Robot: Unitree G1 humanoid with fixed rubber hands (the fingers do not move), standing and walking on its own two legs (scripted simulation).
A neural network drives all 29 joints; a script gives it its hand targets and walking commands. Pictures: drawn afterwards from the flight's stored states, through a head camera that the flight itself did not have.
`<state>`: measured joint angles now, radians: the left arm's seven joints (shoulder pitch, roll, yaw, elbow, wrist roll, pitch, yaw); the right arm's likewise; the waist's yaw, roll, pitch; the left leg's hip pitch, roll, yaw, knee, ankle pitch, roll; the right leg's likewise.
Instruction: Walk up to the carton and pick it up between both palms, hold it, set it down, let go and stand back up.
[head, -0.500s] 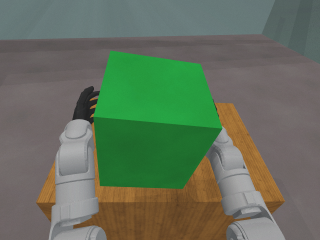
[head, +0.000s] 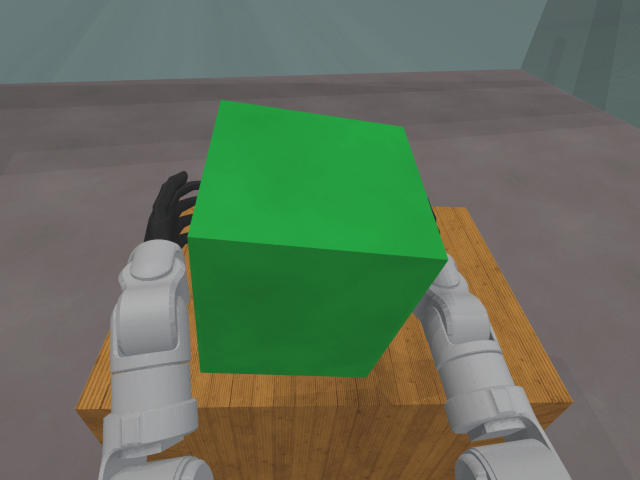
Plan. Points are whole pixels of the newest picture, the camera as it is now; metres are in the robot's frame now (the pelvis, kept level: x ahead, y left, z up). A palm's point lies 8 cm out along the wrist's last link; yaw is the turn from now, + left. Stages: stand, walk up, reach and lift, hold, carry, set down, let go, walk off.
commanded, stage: hold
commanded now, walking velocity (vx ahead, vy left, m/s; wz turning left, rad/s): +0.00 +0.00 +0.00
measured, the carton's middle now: (300, 251) +0.35 +0.01 +0.16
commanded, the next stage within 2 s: none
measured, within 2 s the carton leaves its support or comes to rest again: neither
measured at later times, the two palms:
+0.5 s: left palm (166, 244) +0.34 +0.16 +0.18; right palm (422, 251) +0.35 -0.14 +0.16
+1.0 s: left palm (171, 244) +0.34 +0.15 +0.18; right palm (425, 249) +0.35 -0.15 +0.16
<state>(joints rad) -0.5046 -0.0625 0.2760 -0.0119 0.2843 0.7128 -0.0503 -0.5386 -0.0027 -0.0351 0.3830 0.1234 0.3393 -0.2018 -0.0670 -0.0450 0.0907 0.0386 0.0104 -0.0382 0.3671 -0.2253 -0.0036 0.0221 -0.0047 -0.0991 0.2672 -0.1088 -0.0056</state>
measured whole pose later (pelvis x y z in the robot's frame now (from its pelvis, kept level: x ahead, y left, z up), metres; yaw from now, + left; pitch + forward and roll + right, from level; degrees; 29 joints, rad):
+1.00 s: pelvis -0.01 -0.01 +0.00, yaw +1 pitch -10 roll -1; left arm -0.53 -0.05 0.30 0.04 0.28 0.70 -0.06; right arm -0.57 0.01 -0.05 0.43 0.11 0.33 -0.20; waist -0.07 -0.05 0.09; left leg 0.03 0.02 -0.05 0.36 -0.21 -0.02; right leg 0.00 0.00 -0.11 0.28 -0.11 -0.02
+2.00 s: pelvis +0.00 -0.01 +0.00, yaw +0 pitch -10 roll -1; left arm -0.51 -0.06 0.28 0.01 0.28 0.71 -0.05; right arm -0.55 0.00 -0.03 0.40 0.12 0.33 -0.20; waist -0.07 -0.05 0.09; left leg 0.03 0.01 -0.05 0.36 -0.22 -0.01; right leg 0.01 0.00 -0.11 0.27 -0.11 -0.01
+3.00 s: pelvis +0.00 -0.01 +0.00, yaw +1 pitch -11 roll -1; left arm -0.50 -0.06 0.29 0.00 0.29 0.71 -0.06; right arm -0.54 0.01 -0.03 0.41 0.12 0.33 -0.20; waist -0.07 -0.05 0.10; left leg 0.05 0.02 -0.05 0.36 -0.22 -0.01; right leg 0.03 0.00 -0.11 0.27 -0.11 -0.01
